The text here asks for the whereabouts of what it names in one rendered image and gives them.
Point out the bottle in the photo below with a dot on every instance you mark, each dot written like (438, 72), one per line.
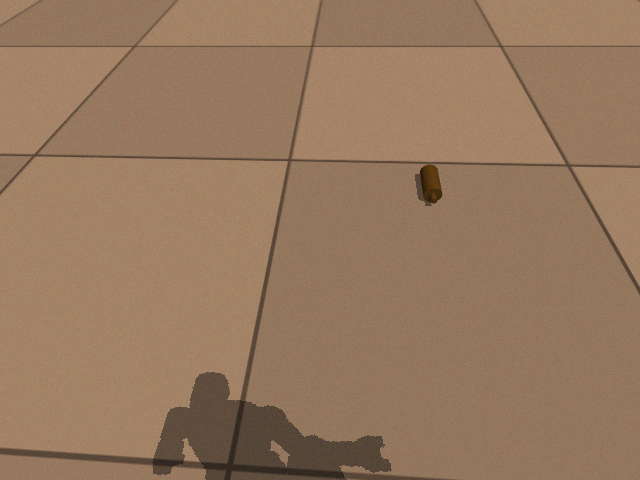
(430, 183)

